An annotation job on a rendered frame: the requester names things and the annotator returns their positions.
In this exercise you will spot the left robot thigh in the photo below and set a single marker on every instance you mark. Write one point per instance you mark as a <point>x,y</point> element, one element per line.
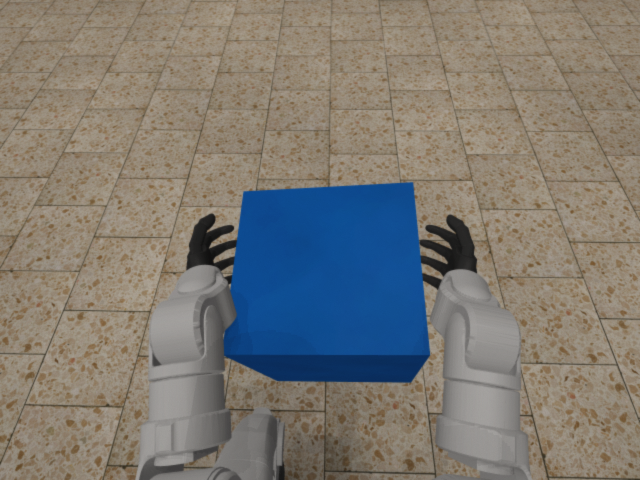
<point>255,449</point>

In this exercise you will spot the carton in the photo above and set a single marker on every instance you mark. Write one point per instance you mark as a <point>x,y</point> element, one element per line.
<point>327,285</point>

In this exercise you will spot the right robot forearm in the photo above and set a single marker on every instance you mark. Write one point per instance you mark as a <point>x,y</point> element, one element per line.
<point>480,421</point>

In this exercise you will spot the robot right hand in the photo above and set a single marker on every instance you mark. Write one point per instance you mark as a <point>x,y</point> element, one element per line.
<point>461,256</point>

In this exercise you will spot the robot left hand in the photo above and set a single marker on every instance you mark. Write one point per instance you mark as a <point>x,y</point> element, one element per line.
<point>201,254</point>

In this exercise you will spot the left robot forearm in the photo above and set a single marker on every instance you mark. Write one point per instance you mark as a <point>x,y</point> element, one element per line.
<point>187,416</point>

